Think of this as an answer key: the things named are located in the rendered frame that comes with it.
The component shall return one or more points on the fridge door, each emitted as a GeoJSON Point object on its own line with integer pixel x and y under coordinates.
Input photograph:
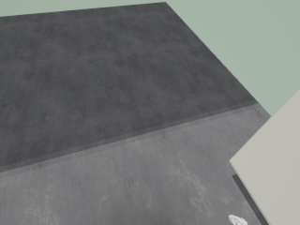
{"type": "Point", "coordinates": [269, 165]}

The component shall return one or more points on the right robot hand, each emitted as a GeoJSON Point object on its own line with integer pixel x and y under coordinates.
{"type": "Point", "coordinates": [237, 220]}

